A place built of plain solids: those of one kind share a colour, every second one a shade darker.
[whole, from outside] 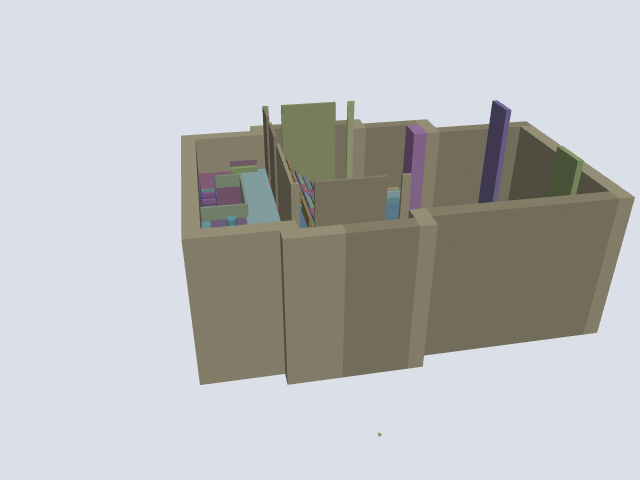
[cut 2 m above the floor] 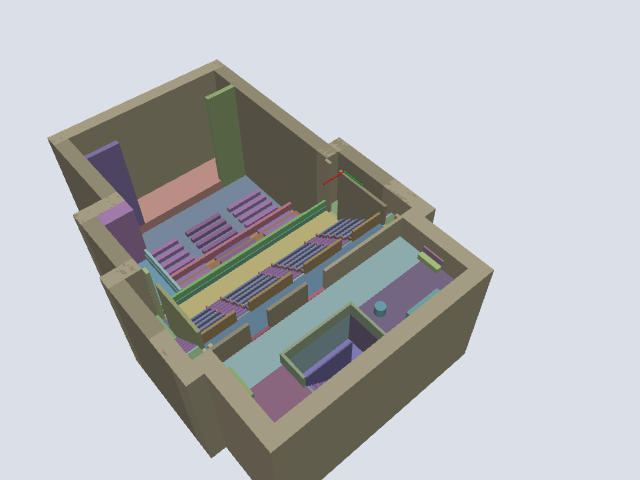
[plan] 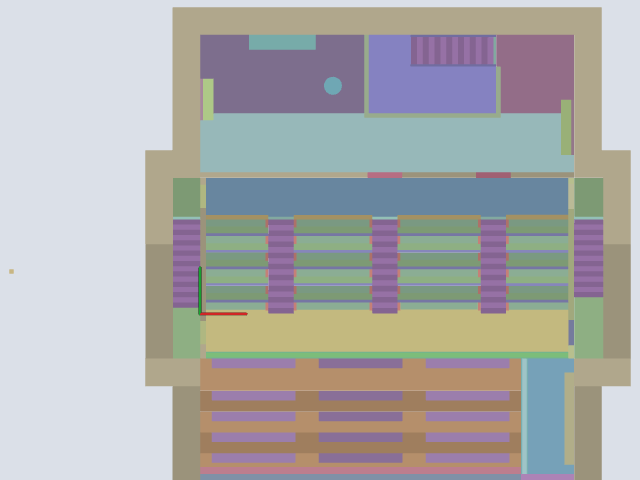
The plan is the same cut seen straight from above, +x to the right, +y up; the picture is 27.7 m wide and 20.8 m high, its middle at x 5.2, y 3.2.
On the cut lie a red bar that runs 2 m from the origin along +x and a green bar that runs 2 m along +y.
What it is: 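An old music hall's upper gallery; 6 rows of benches on tiers raked at 38 degrees, three risers of 190 mm to a row 0.72 m deep, in one bank; 3 stepped aisles, 1.10 m broad, run down between the bench ends to the front gangway, 1.65 m clear before the parapet; there one must stop and turn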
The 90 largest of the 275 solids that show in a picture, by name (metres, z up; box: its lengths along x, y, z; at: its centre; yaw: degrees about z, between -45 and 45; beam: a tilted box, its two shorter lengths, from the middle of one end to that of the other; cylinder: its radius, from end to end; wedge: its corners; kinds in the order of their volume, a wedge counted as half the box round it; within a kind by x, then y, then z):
{
 "wall_plaster_1": {"box": [1.2, 8.55, 12.12], "at": [-1.77, 1.14, -2.86]},
 "wall_plaster_2": {"box": [1.2, 4.08, 12.12], "at": [-1.77, 5.05, -2.86]},
 "wall_plaster_3": {"box": [2.38, 1.2, 12.12], "at": [-1.18, -2.54, -2.86]},
 "wall_plaster_4": {"box": [2.38, 1.2, 12.12], "at": [-1.18, 6.49, -2.86]},
 "wall_plaster_5": {"box": [1.2, 5.5, 12.12], "at": [-0.59, -15.49, -2.86]},
 "wall_plaster_6": {"box": [1.2, 9.4, 12.12], "at": [-0.59, -10.44, -2.86]},
 "wall_plaster_7": {"box": [1.2, 3.3, 12.12], "at": [-0.59, -6.49, -2.86]},
 "wall_plaster_8": {"box": [1.2, 3.3, 12.12], "at": [-0.59, -5.59, -2.86]},
 "wall_plaster_9": {"box": [1.2, 3.3, 12.12], "at": [-0.59, -4.69, -2.86]},
 "wall_plaster_10": {"box": [1.2, 3.3, 12.12], "at": [-0.59, -3.79, -2.86]},
 "wall_plaster_11": {"box": [1.2, 2.6, 12.12], "at": [-0.59, -3.24, -2.86]},
 "wall_plaster_12": {"box": [1.2, 7.4, 12.12], "at": [-0.59, 9.59, -2.86]},
 "wall_plaster_13": {"box": [0.25, 0.62, 14.72], "at": [0.14, -1.63, -1.56]},
 "wall_plaster_14": {"box": [0.25, 4.91, 14.72], "at": [0.14, 2.14, -1.56]},
 "wall_plaster_15": {"box": [0.25, 0.3, 14.72], "at": [0.14, 5.74, -1.56]},
 "wall_plaster_16": {"box": [7.25, 0.25, 14.72], "at": [3.64, 6.02, -1.56]},
 "wall_plaster_17": {"box": [9.7, 1.2, 12.12], "at": [3.66, 12.69, -2.86]},
 "wall_plaster_18": {"box": [16.3, 1.2, 12.12], "at": [6.96, -17.64, -2.86]},
 "wall_plaster_19": {"box": [7.92, 1.2, 12.12], "at": [10.07, 12.69, -2.86]},
 "wall_plaster_20": {"box": [3.2, 0.25, 14.72], "at": [10.36, 6.02, -1.56]},
 "wall_plaster_21": {"box": [1.2, 5.5, 12.12], "at": [14.51, -15.49, -2.86]},
 "wall_plaster_22": {"box": [1.2, 7.0, 12.12], "at": [14.51, -11.64, -2.86]},
 "wall_plaster_23": {"box": [5.78, 1.2, 12.12], "at": [14.52, 12.69, -2.86]},
 "wall_plaster_24": {"box": [2.75, 0.25, 14.72], "at": [14.84, 6.02, -1.56]},
 "wall_plaster_25": {"box": [3.5, 1.2, 12.12], "at": [15.66, -8.74, -2.86]},
 "wall_plaster_26": {"box": [1.2, 7.4, 12.12], "at": [16.81, -5.64, -2.86]},
 "wall_plaster_27": {"box": [1.2, 7.4, 12.12], "at": [16.81, 9.59, -2.86]},
 "wall_plaster_28": {"box": [2.46, 1.2, 12.12], "at": [17.44, -2.54, -2.86]},
 "wall_plaster_29": {"box": [2.46, 1.2, 12.12], "at": [17.44, 6.49, -2.86]},
 "wall_plaster_30": {"box": [1.2, 8.55, 12.12], "at": [18.07, 1.14, -2.86]},
 "wall_plaster_31": {"box": [1.2, 4.08, 12.12], "at": [18.07, 5.05, -2.86]},
 "floor_floorboards_1": {"box": [1.18, 6.15, 5.5], "at": [-0.58, 1.14, -6.17]},
 "floor_floorboards_2": {"box": [1.18, 1.68, 8.92], "at": [-0.58, 5.05, -4.46]},
 "floor_floorboards_3": {"box": [2.95, 0.72, 6.07], "at": [1.49, 0.85, -5.88]},
 "floor_floorboards_4": {"box": [2.95, 0.72, 6.64], "at": [1.49, 1.57, -5.6]},
 "floor_floorboards_5": {"box": [2.95, 0.72, 7.21], "at": [1.49, 2.29, -5.32]},
 "floor_floorboards_6": {"box": [2.95, 0.72, 7.78], "at": [1.49, 3.01, -5.03]},
 "floor_floorboards_7": {"box": [2.95, 0.72, 8.35], "at": [1.49, 3.73, -4.75]},
 "floor_floorboards_8": {"box": [3.4, 0.72, 6.07], "at": [5.76, 0.85, -5.88]},
 "floor_floorboards_9": {"box": [3.4, 0.72, 6.64], "at": [5.76, 1.57, -5.6]},
 "floor_floorboards_10": {"box": [3.4, 0.72, 7.21], "at": [5.76, 2.29, -5.32]},
 "floor_floorboards_11": {"box": [3.4, 0.72, 7.78], "at": [5.76, 3.01, -5.03]},
 "floor_floorboards_12": {"box": [3.4, 0.72, 8.35], "at": [5.76, 3.73, -4.75]},
 "floor_floorboards_13": {"box": [3.6, 0.72, 6.07], "at": [10.36, 0.85, -5.88]},
 "floor_floorboards_14": {"box": [3.6, 0.72, 6.64], "at": [10.36, 1.57, -5.6]},
 "floor_floorboards_15": {"box": [3.6, 0.72, 7.21], "at": [10.36, 2.29, -5.32]},
 "floor_floorboards_16": {"box": [3.6, 0.72, 7.78], "at": [10.36, 3.01, -5.03]},
 "floor_floorboards_17": {"box": [3.6, 0.72, 8.35], "at": [10.36, 3.73, -4.75]},
 "floor_floorboards_18": {"box": [2.95, 0.72, 6.07], "at": [14.74, 0.85, -5.88]},
 "floor_floorboards_19": {"box": [2.95, 0.72, 6.64], "at": [14.74, 1.57, -5.6]},
 "floor_floorboards_20": {"box": [2.95, 0.72, 7.21], "at": [14.74, 2.29, -5.32]},
 "floor_floorboards_21": {"box": [2.95, 0.72, 7.78], "at": [14.74, 3.01, -5.03]},
 "floor_floorboards_22": {"box": [2.95, 0.72, 8.35], "at": [14.74, 3.73, -4.75]},
 "floor_floorboards_23": {"box": [1.26, 6.15, 5.5], "at": [16.84, 1.14, -6.17]},
 "floor_floorboards_24": {"box": [1.26, 1.68, 8.92], "at": [16.84, 5.05, -4.46]},
 "floor_bay0a_lino_1": {"box": [16.2, 2.8, 8.92], "at": [8.11, 7.29, -4.46]},
 "floor_rear_floorboards_1": {"box": [16.2, 1.68, 8.92], "at": [8.11, 5.05, -4.46]},
 "floor_bay1a_lino_1": {"box": [7.3, 3.4, 8.92], "at": [3.66, 10.39, -4.46]},
 "floor_hall0a_floorboards_1": {"box": [16.2, 2.43, 5.5], "at": [8.11, -0.72, -6.17]},
 "floor_circ_carpet_1": {"box": [13.9, 0.9, 1.32], "at": [6.96, -6.49, -8.26]},
 "floor_circ_carpet_2": {"box": [13.9, 0.9, 1.74], "at": [6.96, -5.59, -8.05]},
 "floor_circ_carpet_3": {"box": [13.9, 0.9, 2.16], "at": [6.96, -4.69, -7.84]},
 "floor_circ_carpet_4": {"box": [13.9, 0.9, 2.58], "at": [6.96, -3.79, -7.63]},
 "floor_circ_carpet_5": {"box": [13.9, 1.4, 3.0], "at": [6.96, -2.64, -7.42]},
 "floor_lob_concrete_1": {"box": [5.52, 3.4, 5.83], "at": [10.07, 10.39, -6.0]},
 "floor_bay1b_lino_1": {"box": [3.38, 3.4, 8.92], "at": [14.52, 10.39, -4.46]},
 "floor_slipe_floorboards_1": {"box": [2.3, 6.2, 5.5], "at": [15.06, -5.04, -6.17]},
 "floor_stage_floorboards_1": {"box": [13.9, 3.1, 1.4], "at": [6.96, -15.49, -8.22]},
 "floor_stalls_carpet_1": {"box": [13.9, 7.0, 0.4], "at": [6.96, -10.44, -8.72]},
 "wall_slipende_plaster_1": {"box": [2.3, 1.2, 12.12], "at": [15.06, -7.54, -2.86]},
 "wall_she_plaster_1": {"box": [0.25, 0.57, 14.72], "at": [16.09, -1.65, -1.56]},
 "wall_she_plaster_2": {"box": [0.25, 4.8, 14.72], "at": [16.09, 2.14, -1.56]},
 "wall_prose_plaster_1": {"box": [2.78, 0.45, 14.72], "at": [12.52, -14.16, -1.56]},
 "wall_prosw_plaster_1": {"box": [2.78, 0.45, 14.72], "at": [1.4, -14.16, -1.56]},
 "floor_sill_door_timber_1": {"box": [1.5, 0.25, 8.98], "at": [8.01, 6.02, -4.43]},
 "floor_sill_door_timber_2": {"box": [1.5, 0.25, 8.98], "at": [12.71, 6.02, -4.43]},
 "parapet_circ_plaster_1": {"box": [13.9, 0.3, 0.9], "at": [6.96, -6.79, -7.2]},
 "floor_sill_floorboards_1": {"box": [0.25, 1.0, 5.5], "at": [0.14, -0.81, -6.17]},
 "floor_sill_floorboards_2": {"box": [0.25, 1.0, 8.92], "at": [0.14, 5.09, -4.46]},
 "step_1": {"box": [1.18, 0.28, 3.28], "at": [-0.58, 4.01, -1.83]},
 "step_2": {"box": [1.26, 0.28, 3.04], "at": [16.84, 3.78, -1.95]},
 "step_3": {"box": [1.26, 0.28, 3.26], "at": [16.84, 4.01, -1.84]},
 "wall_1": {"box": [3.6, 0.1, 4.24], "at": [10.91, 10.77, -1.02]},
 "wall_2": {"box": [3.6, 0.1, 4.24], "at": [10.91, 12.04, -1.02]},
 "parapet_front_plaster_1": {"box": [15.7, 0.3, 0.55], "at": [8.11, -1.79, -3.19]},
 "floor_sill_sdhe_floorboards_1": {"box": [0.25, 1.1, 8.92], "at": [16.09, 5.09, -4.46]},
 "counter_timber_1": {"box": [2.9, 0.65, 1.12], "at": [3.57, 11.77, 0.51]},
 "rail_front_1": {"box": [15.7, 0.2, 0.6], "at": [8.11, -1.79, -2.62]},
 "floor_sill_sdfe_floorboards_1": {"box": [0.25, 1.1, 5.5], "at": [16.09, -0.81, -6.17]},
 "rail_well_1": {"box": [5.92, 0.2, 1.1], "at": [10.07, 8.59, 0.55]}
}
